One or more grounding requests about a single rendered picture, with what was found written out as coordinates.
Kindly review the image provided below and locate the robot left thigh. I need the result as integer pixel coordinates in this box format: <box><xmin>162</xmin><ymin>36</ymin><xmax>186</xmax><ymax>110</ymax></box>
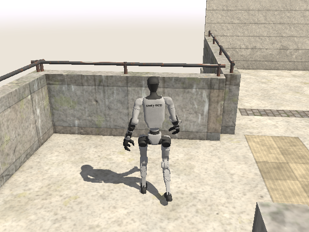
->
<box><xmin>138</xmin><ymin>134</ymin><xmax>148</xmax><ymax>165</ymax></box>

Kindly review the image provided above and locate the robot left forearm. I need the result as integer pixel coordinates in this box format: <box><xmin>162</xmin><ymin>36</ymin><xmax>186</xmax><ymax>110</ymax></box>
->
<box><xmin>125</xmin><ymin>118</ymin><xmax>135</xmax><ymax>140</ymax></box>

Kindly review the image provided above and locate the robot right upper arm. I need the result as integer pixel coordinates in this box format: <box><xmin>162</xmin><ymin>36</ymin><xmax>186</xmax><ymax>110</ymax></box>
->
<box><xmin>164</xmin><ymin>97</ymin><xmax>177</xmax><ymax>122</ymax></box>

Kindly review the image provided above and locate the left robot foot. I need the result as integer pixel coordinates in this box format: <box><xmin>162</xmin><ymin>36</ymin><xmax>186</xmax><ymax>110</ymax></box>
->
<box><xmin>140</xmin><ymin>183</ymin><xmax>147</xmax><ymax>194</ymax></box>

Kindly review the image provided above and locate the right robot hand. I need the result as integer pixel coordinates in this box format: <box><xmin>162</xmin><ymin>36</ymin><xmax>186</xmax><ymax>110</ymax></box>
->
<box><xmin>169</xmin><ymin>126</ymin><xmax>180</xmax><ymax>134</ymax></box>

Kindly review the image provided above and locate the robot left upper arm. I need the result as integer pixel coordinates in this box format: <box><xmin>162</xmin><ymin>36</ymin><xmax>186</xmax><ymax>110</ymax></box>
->
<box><xmin>131</xmin><ymin>98</ymin><xmax>144</xmax><ymax>125</ymax></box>

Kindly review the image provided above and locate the robot right forearm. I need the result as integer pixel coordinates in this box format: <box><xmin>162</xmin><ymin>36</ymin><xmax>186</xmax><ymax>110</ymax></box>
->
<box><xmin>172</xmin><ymin>116</ymin><xmax>180</xmax><ymax>129</ymax></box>

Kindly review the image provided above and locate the left robot hand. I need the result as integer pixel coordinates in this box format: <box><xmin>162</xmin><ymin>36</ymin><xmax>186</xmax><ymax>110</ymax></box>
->
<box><xmin>123</xmin><ymin>139</ymin><xmax>134</xmax><ymax>151</ymax></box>

